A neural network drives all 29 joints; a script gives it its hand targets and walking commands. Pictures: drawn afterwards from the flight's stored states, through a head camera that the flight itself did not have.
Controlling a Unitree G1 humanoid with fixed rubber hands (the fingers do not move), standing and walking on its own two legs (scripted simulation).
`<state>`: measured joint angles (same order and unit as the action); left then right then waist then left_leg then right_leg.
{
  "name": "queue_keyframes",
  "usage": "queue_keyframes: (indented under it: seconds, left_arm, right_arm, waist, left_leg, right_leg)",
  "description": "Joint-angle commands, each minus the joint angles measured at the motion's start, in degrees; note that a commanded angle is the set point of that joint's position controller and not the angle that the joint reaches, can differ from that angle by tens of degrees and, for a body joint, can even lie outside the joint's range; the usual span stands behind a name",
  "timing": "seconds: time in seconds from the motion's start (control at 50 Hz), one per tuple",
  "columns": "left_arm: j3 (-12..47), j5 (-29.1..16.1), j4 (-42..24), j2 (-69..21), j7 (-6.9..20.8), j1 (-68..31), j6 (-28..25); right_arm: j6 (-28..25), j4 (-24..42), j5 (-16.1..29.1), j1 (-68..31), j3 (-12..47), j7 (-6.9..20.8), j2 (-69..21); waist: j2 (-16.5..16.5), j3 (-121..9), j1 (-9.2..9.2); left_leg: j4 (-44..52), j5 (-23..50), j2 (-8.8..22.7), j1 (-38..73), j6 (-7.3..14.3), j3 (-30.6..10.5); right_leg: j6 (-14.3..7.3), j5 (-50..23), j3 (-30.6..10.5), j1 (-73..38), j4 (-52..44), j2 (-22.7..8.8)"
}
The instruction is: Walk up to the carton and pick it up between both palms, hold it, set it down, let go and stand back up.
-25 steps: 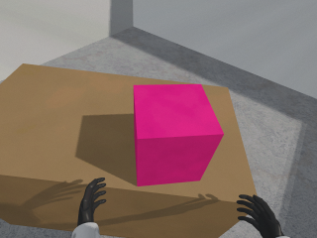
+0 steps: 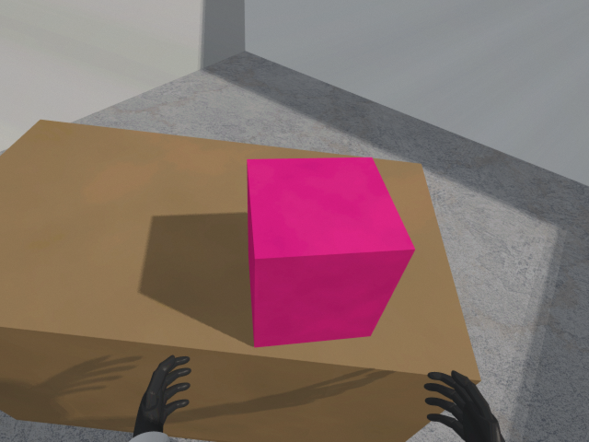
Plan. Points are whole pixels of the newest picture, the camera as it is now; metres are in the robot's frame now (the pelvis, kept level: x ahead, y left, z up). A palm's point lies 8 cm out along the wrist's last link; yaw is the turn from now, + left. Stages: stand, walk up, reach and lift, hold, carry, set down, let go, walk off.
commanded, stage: set down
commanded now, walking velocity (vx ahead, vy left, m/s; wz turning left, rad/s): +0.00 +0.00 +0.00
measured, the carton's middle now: (312, 253) +0.42 +0.01 +0.00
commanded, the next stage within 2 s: let go in 0.98 s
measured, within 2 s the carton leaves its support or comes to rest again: neither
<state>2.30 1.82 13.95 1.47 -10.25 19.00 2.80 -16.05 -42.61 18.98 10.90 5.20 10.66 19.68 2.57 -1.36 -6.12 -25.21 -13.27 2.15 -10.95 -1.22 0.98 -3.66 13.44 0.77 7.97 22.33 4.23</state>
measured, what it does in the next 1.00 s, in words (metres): stands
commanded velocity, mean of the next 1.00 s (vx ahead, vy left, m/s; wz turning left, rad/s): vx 0.00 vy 0.00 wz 0.00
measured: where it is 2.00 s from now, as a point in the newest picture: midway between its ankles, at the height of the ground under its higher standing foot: outside the picture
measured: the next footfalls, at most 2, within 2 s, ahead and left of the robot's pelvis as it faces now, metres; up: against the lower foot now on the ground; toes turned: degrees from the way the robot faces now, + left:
none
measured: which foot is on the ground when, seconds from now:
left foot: down 0.00-1.00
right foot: down 0.00-1.00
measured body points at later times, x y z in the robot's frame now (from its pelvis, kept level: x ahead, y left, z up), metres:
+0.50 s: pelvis +0.00 +0.00 +0.00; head +0.00 +0.03 +0.45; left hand +0.15 +0.21 -0.07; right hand +0.19 -0.22 -0.07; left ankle +0.00 +0.13 -0.74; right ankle -0.02 -0.08 -0.74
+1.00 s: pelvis +0.01 +0.01 +0.00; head +0.01 +0.04 +0.45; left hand +0.15 +0.23 -0.09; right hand +0.18 -0.21 -0.08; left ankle +0.00 +0.13 -0.74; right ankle -0.02 -0.08 -0.74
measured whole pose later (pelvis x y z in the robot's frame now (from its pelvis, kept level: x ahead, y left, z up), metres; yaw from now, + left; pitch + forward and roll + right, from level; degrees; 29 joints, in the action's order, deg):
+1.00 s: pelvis +0.01 +0.01 +0.00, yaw +0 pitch -2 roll -1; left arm 0.7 0.0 20.9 9.3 -2.9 16.2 7.7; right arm -12.8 -42.5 7.2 11.2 2.5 1.8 12.1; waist 2.6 2.5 -5.2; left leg -25.1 -13.9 2.0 -9.1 -0.7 1.0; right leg -2.9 13.1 0.8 5.3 20.4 4.0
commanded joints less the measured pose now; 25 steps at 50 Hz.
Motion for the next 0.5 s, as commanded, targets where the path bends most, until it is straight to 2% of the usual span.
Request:
queue_keyframes:
  seconds: [0.0, 0.02, 0.04, 0.06, 0.08, 0.1, 0.12, 0.14, 0.16, 0.18, 0.2, 0.22, 0.24, 0.26, 0.28, 0.3, 0.32, 0.34, 0.36, 0.38, 0.4, 0.42, 0.44, 0.46, 0.48]
  left_arm:
    - [0.6, -0.9, -4.9, 6.7, 2.1, -6.5, -1.4]
    - [-0.6, -0.5, -5.5, 7.7, 2.4, -5.8, -1.3]
    - [-1.2, -0.7, -9.4, 7.7, 1.8, -5.5, -2.0]
    - [-0.5, -0.3, -7.4, 7.8, 2.1, -4.6, -1.8]
    - [-0.9, -0.9, -8.8, 8.4, 1.9, -6.6, -2.0]
    - [-0.3, -1.0, -8.0, 6.9, 1.9, -5.6, -2.8]
    - [-0.3, -1.1, -8.4, 7.8, 2.1, -7.1, -1.9]
    - [-0.8, -1.5, -7.2, 9.2, 2.6, -6.8, -1.1]
    - [-0.2, -2.3, -9.0, 9.6, 2.0, -8.6, -2.3]
    - [-0.5, -2.0, -8.9, 7.9, 1.9, -7.1, -2.1]
    - [-0.4, -2.1, -8.5, 9.2, 2.3, -6.4, -1.6]
    - [-0.5, -1.9, -3.6, 9.5, 3.4, -6.2, -0.4]
    - [-0.3, -2.9, -7.0, 9.6, 3.2, -4.3, -1.7]
    - [-1.0, -2.3, -10.0, 9.6, 2.9, -5.9, -2.0]
    - [-0.1, -1.3, -5.8, 9.1, 3.6, -5.4, -1.1]
    - [-0.4, -1.0, -7.1, 8.8, 3.1, -5.6, -1.8]
    - [-1.0, -1.1, -1.4, 10.8, 4.5, -6.0, -0.3]
    - [-0.6, -1.4, -5.5, 10.1, 3.7, -7.3, -1.0]
    - [-1.5, -0.8, -4.0, 10.4, 4.2, -6.7, 0.1]
    - [-1.2, -1.9, -2.9, 10.9, 5.4, -6.3, 0.7]
    - [-1.2, -2.2, -7.1, 11.7, 4.5, -7.2, -0.3]
    - [-2.4, -0.6, -4.1, 12.4, 5.1, -6.4, 0.3]
    - [-1.7, -1.4, -4.1, 12.2, 5.2, -7.4, 0.8]
    - [-1.6, -1.6, -5.1, 11.6, 4.8, -8.4, 0.6]
    - [-1.2, -1.9, -6.5, 12.1, 5.1, -8.3, 1.0]
  right_arm:
    - [-0.4, 7.8, -6.7, -4.0, -6.8, -2.1, 6.2]
    - [-0.3, 8.2, -6.4, -2.0, -6.8, -2.4, 5.5]
    - [-1.0, 12.2, -6.4, -4.3, -7.7, -2.2, 7.9]
    - [-1.0, 9.7, -6.3, -3.4, -7.3, -2.7, 6.7]
    - [-1.4, 9.4, -7.1, -4.7, -7.9, -2.9, 6.4]
    - [-1.6, 9.5, -6.4, -3.6, -8.1, -2.5, 7.4]
    - [-1.0, 10.5, -6.8, -4.7, -7.3, -2.8, 6.2]
    - [-0.8, 12.3, -7.3, -4.3, -7.5, -3.6, 4.3]
    - [-1.6, 11.6, -8.6, -4.9, -8.9, -3.6, 5.0]
    - [-1.8, 11.7, -7.5, -5.1, -8.6, -3.5, 6.1]
    - [-1.4, 11.2, -7.9, -4.2, -8.5, -3.8, 4.9]
    - [-0.3, 8.3, -8.5, -4.6, -7.8, -4.3, 4.8]
    - [-1.3, 11.6, -8.7, -3.2, -8.3, -4.4, 5.4]
    - [-1.3, 10.6, -7.5, -3.0, -8.3, -4.4, 5.8]
    - [-0.7, 8.1, -8.7, -3.1, -7.1, -4.7, 5.5]
    - [-1.6, 10.4, -7.8, -2.9, -7.2, -4.4, 5.3]
    - [-0.4, 8.3, -9.8, -4.5, -7.2, -5.5, 2.9]
    - [-0.7, 9.2, -8.8, -3.7, -7.3, -5.1, 4.3]
    - [-0.3, 7.4, -8.7, -2.5, -5.5, -5.5, 2.7]
    - [0.1, 7.0, -10.4, -3.0, -6.8, -6.4, 2.8]
    - [-0.5, 9.9, -9.7, -3.8, -7.6, -5.7, 3.9]
    - [0.4, 6.9, -10.3, -1.6, -5.9, -6.4, 1.3]
    - [0.7, 7.6, -10.8, -3.3, -7.3, -6.5, 1.8]
    - [0.3, 9.4, -11.0, -4.2, -7.9, -6.3, 2.5]
    - [0.6, 8.3, -10.3, -3.1, -7.0, -6.5, 0.8]
  waist:
    - [4.1, -0.3, 8.48]
    - [4.1, -0.1, 8.7]
    - [4.4, -3.3, 7.17]
    - [1.5, -2.1, 8.69]
    - [3.6, -0.8, 8.03]
    - [4.1, -1.3, 8.05]
    - [3.2, -1.9, 7.87]
    - [3.0, -2.9, 8.2]
    - [1.8, -1.8, 8.08]
    - [2.8, -1.2, 7.37]
    - [2.3, -2.5, 8.12]
    - [3.7, -1.7, 8.16]
    - [3.6, -4.0, 8.5]
    - [2.7, -3.8, 9.09]
    - [3.3, -0.6, 9.19]
    - [1.2, -1.4, 8.36]
    - [2.6, 0.4, 8.7]
    - [2.6, -1.4, 8.27]
    - [2.6, 0.4, 8.69]
    - [5.0, 0.3, 8.86]
    - [2.7, -1.0, 9.15]
    - [1.4, 1.3, 8.48]
    - [1.7, 0.0, 8.45]
    - [2.5, 0.9, 7.78]
    - [1.5, -0.2, 8.42]
  left_leg:
    - [6.7, 5.5, -3.4, 2.3, 1.6, 1.0]
    - [5.6, 6.7, -3.8, 2.0, 1.6, 1.1]
    - [6.1, 8.2, -3.3, 1.7, 1.1, 0.4]
    - [6.1, 7.2, -3.8, 1.5, 0.8, -0.1]
    - [5.5, 7.0, -3.7, 0.7, 1.4, 0.1]
    - [6.0, 9.0, -3.2, 2.4, 0.8, 0.0]
    - [6.0, 6.6, -3.5, 2.2, 1.1, 0.5]
    - [6.0, 4.7, -3.6, 1.2, 1.3, 0.6]
    - [5.7, 5.9, -3.7, 1.0, 1.0, 0.3]
    - [6.0, 7.7, -3.1, 2.1, 0.9, 0.0]
    - [5.3, 6.5, -3.9, 2.4, 1.2, 0.6]
    - [5.9, 5.7, -4.0, 2.5, 1.3, 0.9]
    - [5.4, 9.2, -3.8, 2.7, 0.9, 0.3]
    - [5.6, 9.1, -4.0, 2.5, 0.8, 0.1]
    - [6.1, 7.7, -3.9, 3.1, 1.3, 0.0]
    - [6.1, 8.5, -4.0, 3.5, 0.7, -0.2]
    - [6.0, 5.7, -4.2, 3.6, 1.3, 0.5]
    - [6.0, 7.1, -3.4, 2.8, 1.1, -0.5]
    - [5.7, 6.6, -4.2, 1.1, 1.4, 0.0]
    - [6.0, 7.0, -3.9, 3.1, 1.3, 0.5]
    - [6.1, 7.6, -3.7, 2.8, 1.4, -0.1]
    - [6.6, 6.2, -4.2, 2.0, 1.6, 0.7]
    - [5.9, 5.0, -4.0, 3.5, 1.5, 0.8]
    - [6.6, 6.1, -3.5, 3.5, 1.6, 0.1]
    - [6.1, 5.5, -4.0, 2.7, 1.3, 0.6]
  right_leg:
    - [2.0, -7.4, -4.7, 0.5, -6.9, -6.3]
    - [2.2, -10.9, -5.6, -1.5, -6.3, -6.8]
    - [2.3, -13.4, -5.6, -3.2, -5.3, -7.0]
    - [1.8, -12.6, -5.1, -2.5, -5.3, -6.8]
    - [2.5, -12.4, -4.0, -2.3, -4.3, -6.1]
    - [2.4, -13.6, -3.4, -1.0, -4.8, -6.1]
    - [2.7, -8.5, -4.7, -0.7, -5.6, -6.7]
    - [2.9, -7.6, -6.1, -1.8, -6.2, -7.4]
    - [2.6, -8.4, -3.9, -0.7, -4.8, -6.2]
    - [2.3, -10.8, -3.7, 0.1, -5.2, -6.0]
    - [2.5, -9.4, -4.0, -0.4, -5.5, -6.4]
    - [2.8, -10.6, -4.4, -0.3, -6.1, -6.6]
    - [2.9, -17.4, -3.7, -1.6, -5.2, -6.7]
    - [3.4, -17.8, -4.0, -2.6, -4.6, -6.8]
    - [3.2, -14.8, -3.7, -1.1, -5.2, -6.8]
    - [3.0, -14.7, -3.1, -1.3, -5.1, -6.5]
    - [3.4, -13.1, -3.8, -1.3, -5.8, -7.1]
    - [3.2, -12.1, -3.8, -1.3, -5.1, -6.6]
    - [3.5, -15.2, -4.6, -2.4, -5.3, -7.2]
    - [4.1, -14.8, -4.5, -2.6, -6.4, -7.3]
    - [3.7, -15.5, -4.1, -3.0, -5.5, -7.3]
    - [3.4, -13.4, -4.6, -2.5, -6.2, -7.7]
    - [3.3, -9.1, -3.9, -0.3, -6.2, -7.0]
    - [3.3, -9.7, -3.8, 0.4, -6.3, -6.9]
    - [3.5, -8.7, -3.8, -0.6, -6.3, -6.8]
